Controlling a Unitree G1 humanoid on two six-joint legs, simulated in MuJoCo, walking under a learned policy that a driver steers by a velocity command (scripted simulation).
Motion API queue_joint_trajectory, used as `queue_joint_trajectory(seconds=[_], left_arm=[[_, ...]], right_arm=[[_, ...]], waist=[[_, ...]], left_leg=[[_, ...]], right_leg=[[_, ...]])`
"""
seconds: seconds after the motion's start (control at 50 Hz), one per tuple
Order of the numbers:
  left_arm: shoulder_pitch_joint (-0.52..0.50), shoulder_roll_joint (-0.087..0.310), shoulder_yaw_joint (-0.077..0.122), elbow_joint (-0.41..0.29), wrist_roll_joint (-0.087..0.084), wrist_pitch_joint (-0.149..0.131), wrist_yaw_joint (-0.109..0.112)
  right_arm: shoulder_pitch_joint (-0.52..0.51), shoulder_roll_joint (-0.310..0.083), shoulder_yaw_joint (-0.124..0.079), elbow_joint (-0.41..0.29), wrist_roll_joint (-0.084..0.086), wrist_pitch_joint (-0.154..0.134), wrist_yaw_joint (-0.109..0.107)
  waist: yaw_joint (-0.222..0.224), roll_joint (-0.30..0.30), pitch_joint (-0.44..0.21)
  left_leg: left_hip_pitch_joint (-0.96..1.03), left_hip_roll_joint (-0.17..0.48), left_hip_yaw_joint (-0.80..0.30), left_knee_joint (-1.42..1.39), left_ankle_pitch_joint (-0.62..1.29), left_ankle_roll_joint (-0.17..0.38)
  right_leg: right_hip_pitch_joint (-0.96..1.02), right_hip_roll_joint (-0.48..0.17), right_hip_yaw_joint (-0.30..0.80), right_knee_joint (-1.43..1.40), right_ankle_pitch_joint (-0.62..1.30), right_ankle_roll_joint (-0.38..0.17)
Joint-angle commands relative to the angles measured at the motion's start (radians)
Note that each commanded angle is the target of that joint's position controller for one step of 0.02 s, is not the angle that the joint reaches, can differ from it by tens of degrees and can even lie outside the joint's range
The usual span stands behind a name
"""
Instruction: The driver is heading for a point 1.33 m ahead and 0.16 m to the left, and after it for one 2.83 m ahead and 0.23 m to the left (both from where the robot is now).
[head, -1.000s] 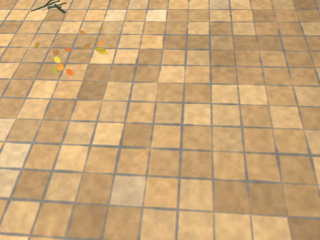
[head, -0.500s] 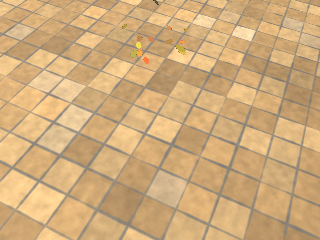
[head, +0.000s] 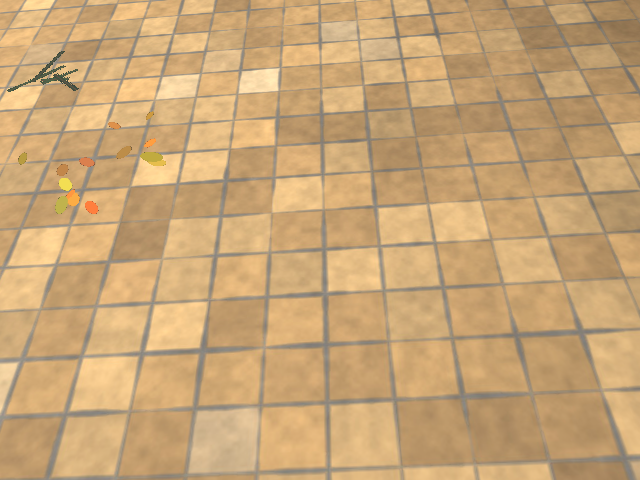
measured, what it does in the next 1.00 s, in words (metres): walks ahead: left foot, then right foot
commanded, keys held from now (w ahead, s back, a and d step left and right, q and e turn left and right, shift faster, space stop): w+e+shift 0.08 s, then w+shift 0.24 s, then w+q+shift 0.68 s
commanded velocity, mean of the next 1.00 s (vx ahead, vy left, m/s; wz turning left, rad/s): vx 0.91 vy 0.00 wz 0.17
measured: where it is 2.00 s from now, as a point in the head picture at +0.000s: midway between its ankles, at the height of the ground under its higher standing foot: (264, 136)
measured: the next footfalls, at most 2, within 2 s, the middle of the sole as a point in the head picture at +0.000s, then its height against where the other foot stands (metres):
left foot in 0.30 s outside the picture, level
right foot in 0.70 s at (454, 394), level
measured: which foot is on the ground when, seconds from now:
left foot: up 0.00-0.28, down 0.30-0.70, up 0.72-1.00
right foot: down 0.00-0.32, up 0.34-0.68, down 0.70-1.00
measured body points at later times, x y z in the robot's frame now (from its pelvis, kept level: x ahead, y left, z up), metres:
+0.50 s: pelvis +0.35 +0.02 -0.01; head +0.36 +0.02 +0.44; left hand +0.55 +0.24 -0.11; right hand +0.30 -0.26 -0.13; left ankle +0.32 +0.12 -0.75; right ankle +0.31 -0.09 -0.67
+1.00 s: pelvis +0.79 -0.04 -0.02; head +0.81 -0.04 +0.43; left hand +0.67 +0.23 -0.14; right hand +1.08 -0.24 -0.08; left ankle +0.91 +0.08 -0.67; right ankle +0.66 -0.18 -0.75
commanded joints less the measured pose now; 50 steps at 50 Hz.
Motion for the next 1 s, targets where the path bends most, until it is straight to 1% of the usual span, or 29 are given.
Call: queue_joint_trajectory(seconds=[0.02, 0.12, 0.18, 0.22, 0.26, 0.28, 0.3, 0.32, 0.34, 0.36, 0.38, 0.4, 0.44, 0.48, 0.54, 0.58, 0.64, 0.68, 0.7, 0.72, 0.74, 0.76, 0.78, 0.8, 0.82, 0.88, 0.94, 0.96, 1.0], left_arm=[[0.023, 0.175, 0.047, -0.046, -0.004, -0.040, 0.003], [0.067, 0.176, 0.046, -0.035, 0.003, -0.058, 0.012], [0.098, 0.166, 0.037, -0.012, 0.001, -0.071, 0.019], [0.083, 0.180, 0.036, 0.000, 0.000, -0.080, 0.026], [0.037, 0.202, 0.034, 0.008, 0.002, -0.087, 0.029], [0.026, 0.211, 0.034, 0.020, 0.007, -0.089, 0.025], [-0.013, 0.203, 0.030, 0.018, 0.008, -0.093, 0.021], [0.023, 0.093, 0.001, -0.021, -0.014, -0.109, 0.018], [0.004, 0.053, -0.017, -0.042, -0.015, -0.119, 0.010], [-0.078, 0.091, -0.016, -0.036, 0.010, -0.114, 0.011], [-0.138, 0.114, -0.015, -0.041, 0.031, -0.115, -0.001], [-0.174, 0.110, -0.019, -0.052, 0.045, -0.117, -0.009], [-0.215, 0.074, -0.035, -0.083, 0.071, -0.103, -0.018], [-0.264, 0.053, -0.051, -0.121, 0.078, -0.092, -0.026], [-0.407, 0.048, -0.076, -0.190, 0.057, -0.095, -0.044], [-0.455, 0.035, -0.087, -0.197, 0.039, -0.099, -0.054], [-0.421, 0.084, -0.065, -0.176, 0.034, -0.099, -0.028], [-0.192, 0.140, -0.030, -0.105, 0.040, -0.104, 0.005], [-0.016, 0.191, -0.005, -0.075, 0.053, -0.107, 0.031], [0.139, 0.273, 0.020, -0.059, 0.088, -0.109, 0.050], [0.070, 0.300, 0.027, -0.070, 0.075, -0.098, 0.043], [-0.051, 0.202, 0.015, -0.078, 0.064, -0.093, 0.041], [-0.101, 0.123, -0.002, -0.077, 0.055, -0.097, 0.036], [-0.113, 0.094, -0.009, -0.062, 0.059, -0.100, 0.032], [-0.103, 0.076, -0.015, -0.038, 0.053, -0.106, 0.034], [-0.061, 0.034, -0.023, 0.027, 0.020, -0.133, 0.021], [-0.089, 0.029, -0.024, 0.050, 0.019, -0.148, 0.020], [-0.101, 0.061, -0.019, 0.049, 0.022, -0.154, 0.021], [-0.083, 0.082, -0.014, 0.070, 0.020, -0.153, 0.027]], right_arm=[[-0.138, -0.065, -0.011, -0.088, 0.005, -0.010, 0.001], [-0.232, -0.067, -0.001, -0.112, 0.014, -0.020, 0.007], [-0.306, -0.061, 0.006, -0.141, 0.015, -0.036, 0.018], [-0.296, -0.071, 0.006, -0.154, 0.016, -0.046, 0.022], [-0.166, -0.097, -0.006, -0.132, 0.017, -0.055, 0.010], [-0.002, -0.129, -0.023, -0.087, 0.021, -0.060, -0.008], [0.233, -0.174, -0.042, -0.032, 0.017, -0.065, -0.031], [0.412, -0.281, -0.070, -0.015, -0.011, -0.069, -0.049], [0.386, -0.292, -0.071, 0.009, -0.003, -0.072, -0.035], [0.265, -0.204, -0.056, 0.005, 0.007, -0.070, -0.026], [0.244, -0.154, -0.048, 0.010, 0.020, -0.074, -0.020], [0.234, -0.116, -0.037, 0.020, 0.020, -0.075, -0.017], [0.246, -0.060, -0.014, 0.056, 0.025, -0.083, -0.016], [0.279, -0.064, -0.017, 0.080, 0.043, -0.095, -0.022], [0.234, -0.096, -0.033, 0.064, 0.044, -0.104, -0.031], [0.242, -0.139, -0.049, 0.065, 0.054, -0.109, -0.025], [0.289, -0.163, -0.056, 0.082, 0.064, -0.108, -0.018], [0.296, -0.203, -0.067, 0.092, 0.057, -0.102, -0.016], [0.270, -0.176, -0.062, 0.082, 0.057, -0.106, -0.012], [0.288, -0.006, -0.023, 0.041, 0.065, -0.113, -0.020], [0.328, -0.012, -0.014, -0.006, 0.094, -0.103, -0.022], [0.245, -0.057, -0.020, 0.008, 0.069, -0.083, -0.026], [0.188, -0.059, -0.019, 0.011, 0.050, -0.071, -0.015], [0.159, -0.049, -0.020, 0.014, 0.042, -0.060, -0.003], [0.146, -0.032, -0.019, 0.008, 0.030, -0.045, 0.009], [0.051, 0.014, -0.004, -0.047, 0.022, -0.004, 0.032], [-0.049, 0.013, 0.009, -0.101, 0.025, 0.001, 0.050], [-0.085, 0.017, 0.020, -0.135, 0.027, -0.001, 0.057], [-0.171, 0.001, 0.028, -0.152, 0.023, -0.003, 0.070]], waist=[[0.021, -0.099, 0.072], [0.067, -0.156, 0.094], [0.105, -0.166, 0.115], [0.088, -0.177, 0.122], [0.006, -0.184, 0.074], [-0.076, -0.148, -0.023], [-0.199, -0.099, -0.155], [-0.235, 0.132, -0.319], [-0.178, 0.320, -0.316], [-0.142, 0.150, -0.120], [-0.130, 0.019, -0.071], [-0.104, -0.014, -0.025], [-0.053, 0.037, 0.048], [-0.037, 0.052, 0.095], [-0.030, 0.036, 0.140], [-0.046, 0.041, 0.115], [-0.040, 0.018, 0.052], [0.073, -0.024, -0.114], [0.162, -0.035, -0.209], [0.169, -0.257, -0.349], [0.093, -0.389, -0.402], [0.064, -0.247, -0.210], [0.054, -0.146, -0.100], [0.034, -0.108, -0.041], [0.009, -0.123, -0.003], [-0.025, -0.141, 0.061], [-0.054, -0.121, 0.085], [-0.074, -0.135, 0.112], [-0.062, -0.069, 0.159]], left_leg=[[-0.230, 0.001, -0.009, -0.067, 0.083, -0.031], [-0.214, -0.013, 0.003, -0.267, 0.150, -0.057], [-0.148, -0.011, 0.030, -0.389, 0.183, -0.017], [-0.073, -0.014, 0.038, -0.442, 0.157, 0.027], [0.139, -0.064, 0.076, -0.482, 0.062, 0.072], [0.348, -0.102, 0.095, -0.486, 0.013, 0.098], [0.654, -0.046, 0.041, -0.454, -0.035, 0.128], [0.934, 0.223, -0.402, -0.562, -0.595, 0.200], [0.922, 0.338, -0.906, -0.807, -0.788, 0.253], [0.789, 0.314, -0.828, -0.783, -0.670, 0.271], [0.695, 0.272, -0.669, -0.760, -0.543, 0.288], [0.594, 0.224, -0.565, -0.779, -0.428, 0.286], [0.465, 0.146, -0.474, -0.817, -0.303, 0.291], [0.405, 0.124, -0.435, -0.868, -0.230, 0.319], [0.237, 0.065, -0.323, -0.939, -0.078, 0.306], [0.144, 0.053, -0.283, -0.978, 0.079, 0.285], [0.299, 0.082, -0.281, -0.849, 0.398, 0.242], [0.320, 0.021, -0.221, -0.461, 0.650, 0.197], [0.152, -0.032, -0.202, -0.180, 0.507, 0.176], [-0.067, -0.112, -0.131, 0.189, -0.165, 0.171], [-0.195, -0.115, -0.094, 0.372, -0.218, 0.180], [-0.270, -0.035, -0.073, 0.415, -0.110, 0.183], [-0.268, 0.004, -0.059, 0.370, -0.048, 0.177], [-0.234, 0.029, -0.058, 0.334, -0.030, 0.166], [-0.215, 0.047, -0.059, 0.313, -0.031, 0.156], [-0.268, 0.078, -0.035, 0.281, 0.003, 0.144], [-0.248, 0.054, 0.026, 0.162, 0.155, 0.148], [-0.213, 0.071, 0.035, 0.051, 0.198, 0.156], [-0.121, 0.030, 0.137, -0.142, 0.257, 0.185]], right_leg=[[0.070, -0.205, 0.342, -0.250, -0.233, -0.133], [0.063, -0.192, 0.350, -0.244, -0.153, -0.138], [0.079, -0.216, 0.351, -0.252, -0.074, -0.130], [0.100, -0.250, 0.355, -0.248, 0.060, -0.120], [0.085, -0.255, 0.307, -0.148, 0.479, -0.084], [0.062, -0.219, 0.244, 0.060, 0.758, -0.063], [-0.096, -0.158, 0.181, 0.354, 0.758, -0.038], [-0.375, -0.040, 0.096, 0.752, 0.389, 0.001], [-0.570, 0.065, 0.102, 0.927, -0.141, 0.006], [-0.664, -0.007, 0.108, 0.999, -0.064, -0.013], [-0.656, -0.062, 0.072, 0.979, -0.002, -0.013], [-0.630, -0.107, 0.043, 0.908, 0.023, -0.007], [-0.614, -0.147, 0.025, 0.824, 0.008, 0.036], [-0.646, -0.173, -0.001, 0.736, -0.007, 0.078], [-0.508, -0.165, -0.052, 0.427, 0.140, 0.131], [-0.264, -0.112, -0.110, 0.282, 0.231, 0.136], [-0.142, -0.081, -0.102, 0.190, 0.256, 0.119], [0.143, -0.042, -0.121, 0.156, 0.133, 0.097], [0.384, -0.157, -0.034, 0.185, 0.023, 0.079], [0.591, -0.478, 0.363, 0.086, -0.419, 0.039], [0.532, -0.590, 0.803, -0.148, -0.615, -0.021], [0.394, -0.531, 0.673, -0.153, -0.620, -0.025], [0.270, -0.486, 0.480, -0.130, -0.420, -0.017], [0.176, -0.442, 0.341, -0.141, -0.232, -0.001], [0.114, -0.406, 0.230, -0.158, -0.129, 0.014], [0.077, -0.381, 0.021, -0.199, 0.138, 0.041], [0.042, -0.305, -0.201, -0.242, 0.358, 0.068], [0.008, -0.323, -0.235, -0.256, 0.406, 0.067], [0.010, -0.287, -0.333, -0.294, 0.530, 0.081]])
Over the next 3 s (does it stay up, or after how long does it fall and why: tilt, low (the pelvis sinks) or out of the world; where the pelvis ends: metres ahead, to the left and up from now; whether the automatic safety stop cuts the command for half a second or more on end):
stays up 2.56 0.37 -0.01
